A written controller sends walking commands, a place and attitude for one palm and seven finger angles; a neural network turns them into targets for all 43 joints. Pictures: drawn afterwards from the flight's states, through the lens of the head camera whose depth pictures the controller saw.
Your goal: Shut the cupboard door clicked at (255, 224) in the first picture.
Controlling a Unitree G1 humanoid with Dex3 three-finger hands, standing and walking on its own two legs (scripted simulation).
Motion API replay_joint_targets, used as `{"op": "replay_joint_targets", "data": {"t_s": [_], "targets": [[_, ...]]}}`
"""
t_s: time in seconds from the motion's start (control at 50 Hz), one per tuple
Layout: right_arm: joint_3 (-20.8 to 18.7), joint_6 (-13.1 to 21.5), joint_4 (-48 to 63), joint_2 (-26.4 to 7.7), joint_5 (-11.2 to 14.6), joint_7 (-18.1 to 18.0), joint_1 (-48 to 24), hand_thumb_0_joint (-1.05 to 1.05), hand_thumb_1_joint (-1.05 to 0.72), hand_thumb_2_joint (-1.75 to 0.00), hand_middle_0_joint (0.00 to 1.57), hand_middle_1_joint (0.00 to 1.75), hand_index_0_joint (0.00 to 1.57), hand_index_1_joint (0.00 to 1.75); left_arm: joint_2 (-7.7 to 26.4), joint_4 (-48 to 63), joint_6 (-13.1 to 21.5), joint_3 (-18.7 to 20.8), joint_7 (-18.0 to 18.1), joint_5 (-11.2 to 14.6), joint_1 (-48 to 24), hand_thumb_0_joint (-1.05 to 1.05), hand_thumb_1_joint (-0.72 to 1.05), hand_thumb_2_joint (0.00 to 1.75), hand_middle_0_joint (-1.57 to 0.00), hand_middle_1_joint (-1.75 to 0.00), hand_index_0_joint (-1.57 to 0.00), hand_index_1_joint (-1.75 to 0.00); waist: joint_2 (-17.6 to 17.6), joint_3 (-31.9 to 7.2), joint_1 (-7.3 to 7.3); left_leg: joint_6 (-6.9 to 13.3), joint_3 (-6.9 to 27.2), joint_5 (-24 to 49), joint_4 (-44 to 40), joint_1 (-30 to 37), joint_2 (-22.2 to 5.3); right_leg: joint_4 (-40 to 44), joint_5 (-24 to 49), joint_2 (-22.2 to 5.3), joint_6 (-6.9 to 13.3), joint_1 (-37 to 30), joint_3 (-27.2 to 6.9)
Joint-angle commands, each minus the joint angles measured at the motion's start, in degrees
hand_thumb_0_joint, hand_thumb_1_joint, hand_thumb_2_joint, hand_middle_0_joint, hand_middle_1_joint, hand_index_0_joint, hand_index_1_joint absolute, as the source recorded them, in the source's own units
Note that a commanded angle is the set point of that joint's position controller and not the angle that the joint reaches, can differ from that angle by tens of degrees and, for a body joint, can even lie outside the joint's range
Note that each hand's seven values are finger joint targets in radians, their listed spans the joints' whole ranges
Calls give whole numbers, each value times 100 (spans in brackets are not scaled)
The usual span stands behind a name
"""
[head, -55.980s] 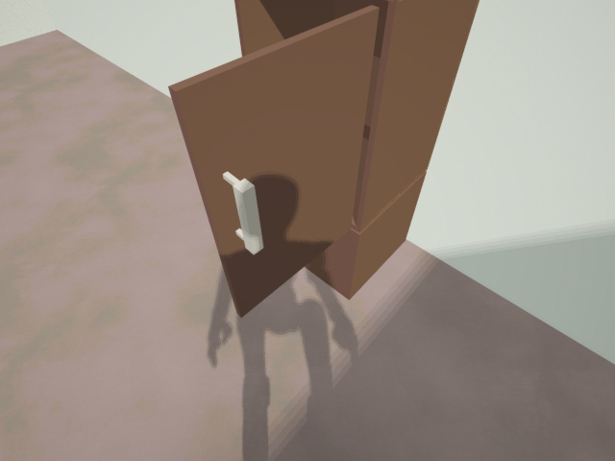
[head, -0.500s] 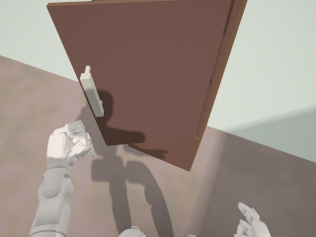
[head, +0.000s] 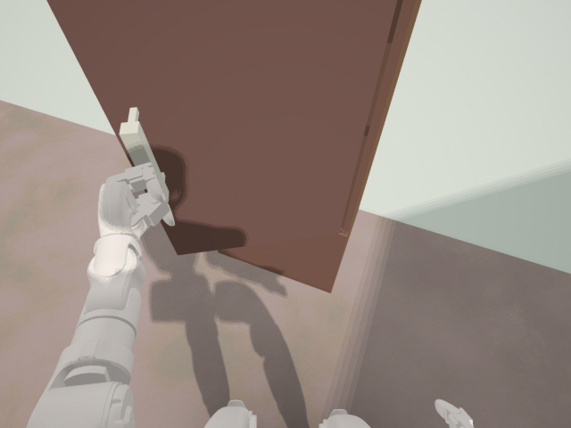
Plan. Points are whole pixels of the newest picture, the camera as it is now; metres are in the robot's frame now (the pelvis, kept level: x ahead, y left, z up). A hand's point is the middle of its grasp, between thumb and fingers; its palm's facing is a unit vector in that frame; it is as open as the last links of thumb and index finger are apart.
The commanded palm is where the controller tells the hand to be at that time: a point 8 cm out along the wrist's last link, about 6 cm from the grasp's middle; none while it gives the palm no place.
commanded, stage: bring the fist close to the handle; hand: left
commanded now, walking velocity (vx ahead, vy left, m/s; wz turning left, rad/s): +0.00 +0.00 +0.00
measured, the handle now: (148, 157) +0.50 +0.23 +0.07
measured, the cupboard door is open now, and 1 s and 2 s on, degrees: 30 25 9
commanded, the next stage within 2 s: push the door shut along its arc in 0.38 s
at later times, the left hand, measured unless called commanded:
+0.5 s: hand (159, 199) +0.42 +0.19 +0.07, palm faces +0.17 -0.98 -0.01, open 3.1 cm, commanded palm +0.38 +0.24 +0.07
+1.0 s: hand (154, 178) +0.46 +0.21 +0.07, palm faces +0.06 -1.00 -0.01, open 3.2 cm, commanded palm +0.45 +0.25 +0.07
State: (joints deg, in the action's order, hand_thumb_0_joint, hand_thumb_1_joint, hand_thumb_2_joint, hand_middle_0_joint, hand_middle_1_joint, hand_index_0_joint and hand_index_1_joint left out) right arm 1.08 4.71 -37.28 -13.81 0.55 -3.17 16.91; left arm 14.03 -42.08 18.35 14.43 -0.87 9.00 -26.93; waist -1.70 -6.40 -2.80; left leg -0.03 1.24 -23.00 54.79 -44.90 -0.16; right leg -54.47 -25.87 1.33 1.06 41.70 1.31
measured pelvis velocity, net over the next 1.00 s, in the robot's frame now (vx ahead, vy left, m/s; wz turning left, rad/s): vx -0.01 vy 0.01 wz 0.00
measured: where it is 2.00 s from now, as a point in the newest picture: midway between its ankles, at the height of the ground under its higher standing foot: outside the picture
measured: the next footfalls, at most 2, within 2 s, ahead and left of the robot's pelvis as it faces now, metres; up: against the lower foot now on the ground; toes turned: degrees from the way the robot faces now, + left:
none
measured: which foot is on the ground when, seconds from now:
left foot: down 0.00-1.00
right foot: down 0.00-1.00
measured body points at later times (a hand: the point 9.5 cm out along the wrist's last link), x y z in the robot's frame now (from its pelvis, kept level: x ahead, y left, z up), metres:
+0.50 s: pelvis +0.00 +0.00 +0.00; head +0.07 +0.00 +0.44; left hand +0.40 +0.24 +0.07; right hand +0.09 -0.26 -0.12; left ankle +0.04 +0.12 -0.68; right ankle +0.01 -0.11 -0.68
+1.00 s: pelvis -0.01 +0.01 -0.01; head +0.08 +0.02 +0.43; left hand +0.45 +0.26 +0.08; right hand +0.05 -0.26 -0.13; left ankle +0.04 +0.12 -0.68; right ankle +0.01 -0.11 -0.68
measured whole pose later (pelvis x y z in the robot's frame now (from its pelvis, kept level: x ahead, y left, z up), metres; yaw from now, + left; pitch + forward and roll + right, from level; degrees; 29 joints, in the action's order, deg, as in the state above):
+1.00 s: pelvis -0.01 +0.01 -0.01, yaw +0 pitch +17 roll -2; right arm 0.9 2.0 -39.0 -14.7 1.0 -2.7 19.2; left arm 23.3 -62.7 23.2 18.2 -11.9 8.9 -43.9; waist -1.5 -6.5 -5.1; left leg 0.6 2.0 -23.7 58.8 -51.7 -0.2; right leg -56.9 -26.0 1.5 0.5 47.5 2.1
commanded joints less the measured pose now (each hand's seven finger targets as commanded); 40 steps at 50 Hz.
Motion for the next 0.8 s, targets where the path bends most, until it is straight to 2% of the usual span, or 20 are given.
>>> {"op": "replay_joint_targets", "data": {"t_s": [0.0,0.06,0.1,0.16,0.22,0.24,0.3,0.4,0.44,0.46,0.48,0.5,0.54,0.56,0.6,0.64,0.72,0.74,0.76,0.78], "targets": [[-380,180,560,-806,-62,-19,272,0,-90,-90,20,30,20,30,1253,1125,745,489,23,-12,-2219,0,90,90,-130,-150,-130,-150,-186,-2217,31,104,41,1244,-550,1315,37,658,1729,12,5,-782,-78],[-406,104,600,-784,-75,62,332,0,-90,-90,20,30,20,30,1275,1107,855,548,-43,-22,-1676,0,90,90,-130,-150,-130,-150,-93,-2501,149,104,-39,1599,-545,1329,31,599,2186,12,-5,-1099,-104],[-408,49,633,-813,-45,85,396,0,-90,-90,20,30,20,30,1257,843,755,529,-135,-4,-1436,0,90,90,-130,-150,-130,-150,46,-2220,117,127,-64,1474,-594,1130,44,674,2140,36,-12,-1127,-100],[-419,-59,666,-833,3,55,392,0,-90,-90,20,30,20,30,1309,792,614,558,-210,62,-1608,0,90,90,-130,-150,-130,-150,307,-1765,18,155,-109,1161,-720,910,35,873,1950,17,-62,-1109,-153],[-421,-48,667,-818,21,19,350,0,-90,-90,20,30,20,30,1236,1066,699,482,-198,106,-1930,0,90,90,-130,-150,-130,-150,72,-1730,-32,152,-83,1052,-746,1096,27,913,1741,26,-40,-941,-134],[-429,-29,645,-801,11,20,343,0,-90,-90,20,30,20,30,1074,1237,793,346,-186,124,-2135,0,90,90,-130,-150,-130,-150,39,-1817,-93,162,-69,1094,-711,1230,25,896,1763,34,-43,-869,-126],[-437,18,546,-818,-33,4,389,0,-90,-90,20,30,20,30,1152,1316,1016,374,-110,76,-2351,0,90,90,-130,-150,-130,-150,-13,-1957,-142,155,6,1139,-626,1345,6,781,1718,53,-27,-730,-95],[-419,-20,489,-846,-27,1,364,0,-90,-90,20,30,20,30,1395,849,976,473,-159,-61,-2291,0,90,90,-130,-150,-130,-150,-151,-1891,-115,143,16,880,-657,1226,14,788,1428,38,-13,-631,-102],[-413,-42,552,-823,-10,20,325,0,-90,-90,20,30,20,30,1257,763,861,429,-197,-4,-2100,0,90,90,-130,-150,-130,-150,-131,-1943,-57,136,-10,933,-703,1265,24,832,1511,34,-18,-736,-99],[-419,-54,588,-831,-4,22,325,0,-90,-90,20,30,20,30,1325,822,826,494,-213,25,-2021,0,90,90,-130,-150,-130,-150,-43,-2030,-9,133,-13,1026,-714,1282,16,833,1612,33,-14,-848,-100],[-419,-60,648,-824,-2,31,309,0,-90,-90,20,30,20,30,1251,899,787,460,-250,70,-1878,0,90,90,-130,-150,-130,-150,-119,-2119,27,132,-50,1118,-719,1315,34,836,1737,35,-15,-961,-110],[-413,-73,646,-851,4,15,348,0,-90,-90,20,30,20,30,1439,846,762,607,-274,83,-1907,0,90,90,-130,-150,-130,-150,-82,-2119,11,138,-24,1205,-696,1318,26,804,1810,49,0,-959,-88],[-389,-96,596,-823,18,10,342,0,-90,-90,20,30,20,30,1366,829,776,443,-355,70,-2340,0,90,90,-130,-150,-130,-150,-16,-1976,-112,138,-4,1190,-677,1280,5,787,1837,45,-22,-853,-92],[-401,-102,577,-838,16,-1,356,0,-90,-90,20,30,20,30,1482,725,797,544,-378,69,-2458,0,90,90,-130,-150,-130,-150,113,-1907,-141,144,8,1118,-662,1221,-9,799,1770,47,-35,-792,-98],[-382,-106,530,-857,23,-38,392,0,-90,-90,20,30,20,30,1639,501,848,568,-457,36,-2872,0,90,90,-130,-150,-130,-150,129,-1637,-256,167,19,949,-619,1074,1,828,1623,40,-35,-650,-139],[-359,-107,469,-852,18,-40,390,0,-90,-90,20,30,20,30,1657,196,903,505,-563,-8,-3155,0,90,90,-130,-150,-130,-150,-19,-1586,-289,145,57,820,-605,1057,-10,787,1443,26,-22,-458,-125],[-398,-80,412,-908,13,-20,487,0,-90,-90,20,30,20,30,1539,-13,995,311,-809,-6,-3549,0,90,90,-130,-150,-130,-150,-468,-2132,-332,91,184,1101,-494,1586,-37,638,1428,45,36,-99,-59],[-395,-72,399,-900,11,-8,509,0,-90,-90,20,30,20,30,1438,-50,987,216,-868,33,-3684,0,90,90,-130,-150,-130,-150,-434,-2158,-362,95,186,1117,-467,1590,-37,639,1439,51,25,-82,-53],[-411,-81,376,-937,16,-10,562,0,-90,-90,20,30,20,30,1581,-121,989,335,-906,53,-3726,0,90,90,-130,-150,-130,-150,-251,-2269,-350,93,225,1175,-458,1585,-52,615,1472,55,27,-126,-37],[-405,-81,383,-940,20,-6,568,0,-90,-90,20,30,20,30,1528,-219,965,255,-966,65,-3791,0,90,90,-130,-150,-130,-150,-316,-2247,-380,97,211,1174,-435,1561,-44,619,1470,61,24,-98,-46]]}}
